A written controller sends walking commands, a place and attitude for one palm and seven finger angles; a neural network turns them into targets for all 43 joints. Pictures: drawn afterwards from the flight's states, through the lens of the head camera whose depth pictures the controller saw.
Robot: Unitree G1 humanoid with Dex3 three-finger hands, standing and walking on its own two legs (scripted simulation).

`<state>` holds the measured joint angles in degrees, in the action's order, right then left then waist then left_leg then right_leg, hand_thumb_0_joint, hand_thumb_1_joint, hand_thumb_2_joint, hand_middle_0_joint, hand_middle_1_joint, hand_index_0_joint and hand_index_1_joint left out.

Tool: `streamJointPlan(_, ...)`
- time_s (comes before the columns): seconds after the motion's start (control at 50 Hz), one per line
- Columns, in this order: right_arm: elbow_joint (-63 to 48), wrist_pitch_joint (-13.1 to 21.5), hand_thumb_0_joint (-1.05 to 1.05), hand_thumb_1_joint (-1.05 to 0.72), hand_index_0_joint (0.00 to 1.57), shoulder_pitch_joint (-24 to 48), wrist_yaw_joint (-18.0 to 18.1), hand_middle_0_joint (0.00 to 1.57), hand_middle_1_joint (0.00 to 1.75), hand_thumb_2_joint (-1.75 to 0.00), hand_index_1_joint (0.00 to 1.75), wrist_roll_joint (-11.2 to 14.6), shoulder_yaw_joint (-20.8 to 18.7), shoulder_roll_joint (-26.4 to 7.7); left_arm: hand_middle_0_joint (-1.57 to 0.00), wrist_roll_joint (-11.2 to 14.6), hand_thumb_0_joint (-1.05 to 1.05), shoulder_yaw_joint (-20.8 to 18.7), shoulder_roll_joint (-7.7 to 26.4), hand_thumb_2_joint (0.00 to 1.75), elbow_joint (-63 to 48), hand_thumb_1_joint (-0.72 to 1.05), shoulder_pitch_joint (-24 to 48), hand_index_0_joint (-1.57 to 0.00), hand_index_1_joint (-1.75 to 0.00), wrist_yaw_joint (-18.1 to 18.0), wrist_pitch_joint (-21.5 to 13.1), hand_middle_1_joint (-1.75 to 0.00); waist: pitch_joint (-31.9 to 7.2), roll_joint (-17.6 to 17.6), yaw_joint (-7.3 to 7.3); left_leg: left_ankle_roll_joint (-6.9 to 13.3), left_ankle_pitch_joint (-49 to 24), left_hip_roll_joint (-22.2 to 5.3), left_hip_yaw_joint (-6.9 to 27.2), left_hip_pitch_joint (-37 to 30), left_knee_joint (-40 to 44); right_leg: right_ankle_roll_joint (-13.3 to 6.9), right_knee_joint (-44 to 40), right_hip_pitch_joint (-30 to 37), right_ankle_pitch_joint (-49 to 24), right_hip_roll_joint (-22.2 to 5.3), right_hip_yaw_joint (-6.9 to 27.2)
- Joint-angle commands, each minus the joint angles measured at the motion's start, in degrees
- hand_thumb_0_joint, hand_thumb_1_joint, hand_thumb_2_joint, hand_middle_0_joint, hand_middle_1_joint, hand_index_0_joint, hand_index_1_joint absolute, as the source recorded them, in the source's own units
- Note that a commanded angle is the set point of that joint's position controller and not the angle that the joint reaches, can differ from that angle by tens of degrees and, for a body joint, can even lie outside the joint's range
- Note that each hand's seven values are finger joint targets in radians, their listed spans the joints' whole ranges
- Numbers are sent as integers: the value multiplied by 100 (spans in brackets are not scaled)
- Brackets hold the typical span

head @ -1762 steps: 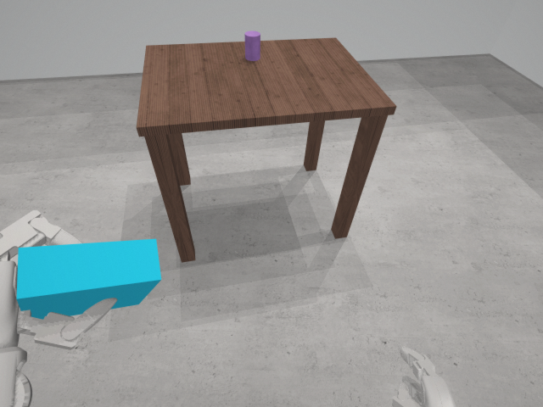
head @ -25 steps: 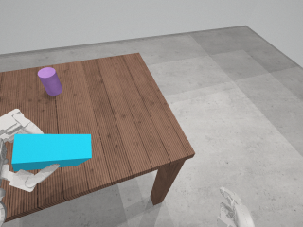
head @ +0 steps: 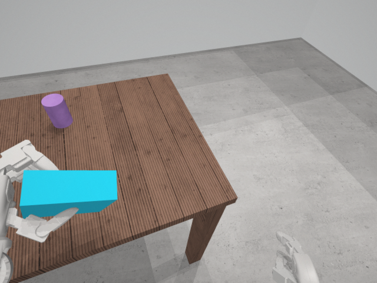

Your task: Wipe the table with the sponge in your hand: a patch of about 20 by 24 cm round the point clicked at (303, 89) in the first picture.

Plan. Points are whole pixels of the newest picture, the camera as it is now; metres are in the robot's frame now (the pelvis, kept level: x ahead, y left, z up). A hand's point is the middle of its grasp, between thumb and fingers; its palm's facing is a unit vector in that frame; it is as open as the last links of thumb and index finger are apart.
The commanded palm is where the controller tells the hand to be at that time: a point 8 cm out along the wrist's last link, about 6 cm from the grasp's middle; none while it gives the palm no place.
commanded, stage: look again from close up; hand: left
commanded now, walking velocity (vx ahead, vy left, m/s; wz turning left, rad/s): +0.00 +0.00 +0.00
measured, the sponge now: (82, 194) +0.23 +0.21 +0.12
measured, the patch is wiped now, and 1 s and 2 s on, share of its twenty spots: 0.00 0.00 0.00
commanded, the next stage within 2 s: turn the palm down, sponge in hand in 0.06 s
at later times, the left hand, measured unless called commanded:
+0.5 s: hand (69, 205) +0.21 +0.22 +0.11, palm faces +0.10 -0.80 -0.60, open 9.2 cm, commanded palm +0.17 +0.27 +0.18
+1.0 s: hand (88, 184) +0.23 +0.19 +0.15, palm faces +0.16 -0.53 -0.83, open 9.1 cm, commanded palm +0.20 +0.25 +0.18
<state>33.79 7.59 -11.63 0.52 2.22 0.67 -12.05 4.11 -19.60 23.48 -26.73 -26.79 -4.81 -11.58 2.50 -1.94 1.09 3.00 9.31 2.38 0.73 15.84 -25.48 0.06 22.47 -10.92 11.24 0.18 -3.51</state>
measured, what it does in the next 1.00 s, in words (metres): shifts its weight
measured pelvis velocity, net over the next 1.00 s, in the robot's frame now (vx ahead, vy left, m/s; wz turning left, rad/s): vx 0.02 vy -0.05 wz -0.03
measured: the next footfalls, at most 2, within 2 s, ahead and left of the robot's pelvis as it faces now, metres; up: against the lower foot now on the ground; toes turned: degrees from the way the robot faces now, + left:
none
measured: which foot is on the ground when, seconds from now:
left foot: down 0.00-1.00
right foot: down 0.00-1.00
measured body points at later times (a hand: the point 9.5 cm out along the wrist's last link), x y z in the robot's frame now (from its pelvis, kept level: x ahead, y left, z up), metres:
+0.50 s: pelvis +0.01 -0.02 -0.01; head +0.02 -0.02 +0.44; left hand +0.20 +0.26 +0.14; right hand +0.20 -0.25 -0.09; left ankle +0.05 +0.08 -0.74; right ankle +0.01 -0.12 -0.74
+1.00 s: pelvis +0.02 -0.05 -0.02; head +0.02 -0.07 +0.43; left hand +0.22 +0.21 +0.19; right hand +0.21 -0.29 -0.10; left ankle +0.05 +0.08 -0.74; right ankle +0.01 -0.12 -0.74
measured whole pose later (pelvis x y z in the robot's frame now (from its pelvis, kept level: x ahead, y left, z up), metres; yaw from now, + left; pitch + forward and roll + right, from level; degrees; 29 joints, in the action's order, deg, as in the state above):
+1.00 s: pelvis +0.02 -0.05 -0.02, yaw -2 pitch +1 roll +0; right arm 32.4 -0.2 -11.0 3.7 1.2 -0.9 -13.9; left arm -12.9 -17.5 37.0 -30.7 -28.1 -1.1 -1.2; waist -1.8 2.2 3.4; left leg -1.0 17.2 -1.2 0.7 20.3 -36.4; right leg -4.5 35.3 -16.6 19.9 4.5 -2.2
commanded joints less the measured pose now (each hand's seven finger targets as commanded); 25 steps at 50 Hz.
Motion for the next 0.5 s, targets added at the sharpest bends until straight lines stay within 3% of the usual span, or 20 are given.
streamJointPlan(0.0,-954,313,0,-90,20,505,95,20,30,-90,30,-5,-302,-814,-120,70,0,-578,934,130,-1449,10,653,-120,-160,-128,-351,-160,-868,520,-47,-151,-61,-765,870,-435,502,-178,-364,146,-489,-638,662)
streamJointPlan(0.04,-923,297,0,-90,20,493,98,20,30,-90,30,-11,-312,-847,-120,44,0,-748,1152,130,-1454,10,558,-120,-160,-167,-326,-160,-913,676,-46,-162,-90,-764,903,-425,531,-179,-329,207,-475,-612,642)
streamJointPlan(0.06,-965,287,0,-90,20,492,94,20,30,-90,30,-6,-286,-764,-120,59,0,-546,878,130,-1586,10,568,-120,-160,-146,-336,-160,-991,755,-50,-170,-189,-782,880,-438,532,-181,-280,320,-554,-617,589)
streamJointPlan(0.12,-996,279,0,-90,20,491,99,20,30,-90,30,-23,-284,-779,-120,69,0,-658,967,130,-1586,10,448,-120,-160,-153,-321,-160,-939,587,-38,-160,-275,-771,865,-438,464,-188,-358,295,-685,-632,627)
streamJointPlan(0.14,-1659,54,0,-90,20,-480,562,20,30,-90,30,444,737,-1218,-120,-214,0,-2078,5286,130,-3542,10,5547,-120,-160,-208,-1218,-160,-1121,2547,-303,117,1667,-758,792,856,1053,307,549,1689,247,258,325)
streamJointPlan(0.16,-390,291,0,-90,20,374,446,20,30,-90,30,-394,-255,-609,-120,-693,0,-1831,2231,130,-437,10,3745,-120,-160,37,-62,-160,-1421,2344,274,-592,370,-505,403,-1010,379,-281,913,-92,263,276,39)
streamJointPlan(0.18,-650,409,0,-90,20,359,88,20,30,-90,30,-446,-209,-879,-120,-415,0,-764,1707,130,-450,10,2679,-120,-160,64,63,-160,-1004,1612,26,-703,-316,-327,523,-745,389,-324,623,-461,361,242,-166)
streamJointPlan(0.2,-490,223,0,-90,20,208,10,20,30,-90,30,-313,-393,-1182,-120,-459,0,-1228,1833,130,-11,10,1953,-120,-160,75,294,-160,-1337,1348,123,-709,-437,-542,497,-1096,352,-291,618,-660,96,305,-118)
streamJointPlan(0.22,-709,217,0,-90,20,600,30,20,30,-90,30,-209,-331,-1047,-120,-19,0,-746,981,130,-57,10,1743,-120,-160,361,584,-160,-1383,1192,283,-605,-169,-388,310,-982,278,-288,430,-491,18,212,-108)
streamJointPlan(0.24,-632,141,0,-90,20,626,28,20,30,-90,30,-70,-297,-1160,-120,273,0,-865,979,130,685,10,1030,-120,-160,583,1088,-160,-993,947,284,-564,55,-393,238,-856,259,-298,333,-464,-133,260,-120)
streamJointPlan(0.26,-719,119,0,-90,20,713,41,20,30,-90,30,-19,-261,-1158,-120,470,0,-731,902,130,199,10,1140,-120,-160,802,1312,-160,-930,442,340,-496,-158,-362,200,-667,282,-272,229,-251,-397,159,-261)
streamJointPlan(0.28,-773,77,0,-90,20,843,59,20,30,-90,30,43,-244,-1224,-120,449,0,-782,1160,130,260,10,839,-120,-160,959,1603,-160,-696,189,374,-449,-214,-381,183,-541,335,-250,228,-261,-414,177,-283)
streamJointPlan(0.32,-964,-34,0,-90,20,1103,22,20,30,-90,30,48,-193,-1145,-120,6,0,-472,1190,130,-178,10,513,-120,-160,1103,1766,-160,-562,-203,359,-306,-454,-374,137,-412,281,-199,220,-338,-402,211,-267)
streamJointPlan(0.34,-1053,-115,0,-90,20,1298,-63,20,30,-90,30,79,-137,-1094,-120,-176,0,-442,1213,130,-447,10,318,-120,-160,1088,1759,-160,-588,21,373,-248,-359,-335,41,-446,206,-205,231,-391,-262,264,-143)
streamJointPlan(0.36,-1108,-162,0,-90,20,1222,-64,20,30,-90,30,-40,-146,-1011,-120,-422,0,-393,1284,130,-931,10,423,-120,-160,1030,1498,-160,-589,26,322,-214,-513,-327,48,-405,141,-202,250,-436,-332,241,-173)
streamJointPlan(0.4,-1079,-211,0,-90,20,1115,-40,20,30,-90,30,-223,-225,-1038,-120,-568,0,-739,1650,130,-1552,10,580,-120,-160,761,827,-160,-1039,132,240,-174,-486,-305,64,-498,-77,-152,403,-501,-173,272,-123)
streamJointPlan(0.42,-1082,-195,0,-90,20,1031,12,20,30,-90,30,-288,-273,-1037,-120,-574,0,-1030,1921,130,-1857,10,708,-120,-160,551,468,-160,-1324,245,233,-180,-527,-319,73,-575,-197,-135,476,-513,-145,297,-79)
streamJointPlan(0.44,-1058,-188,0,-90,20,944,44,20,30,-90,30,-268,-293,-1140,-120,-590,0,-1539,2529,130,-2229,10,808,-120,-160,295,253,-160,-1614,606,286,-224,-300,-359,17,-624,-252,-146,521,-495,39,351,51)
streamJointPlan(0.46,-1119,-126,0,-90,20,836,87,20,30,-90,30,-341,-269,-900,-120,-664,0,-1286,2153,130,-2554,10,825,-120,-160,78,-30,-160,-1916,905,346,-261,-476,-314,16,-648,-341,-185,592,-416,13,287,10)
streamJointPlan(0.48,-902,-100,0,-90,20,593,100,20,30,-90,30,-353,-308,-882,-120,-757,0,-1471,2226,130,-2143,10,455,-120,-160,-176,-203,-160,-1714,988,294,-295,-396,-338,41,-589,-396,-183,626,-571,45,331,14)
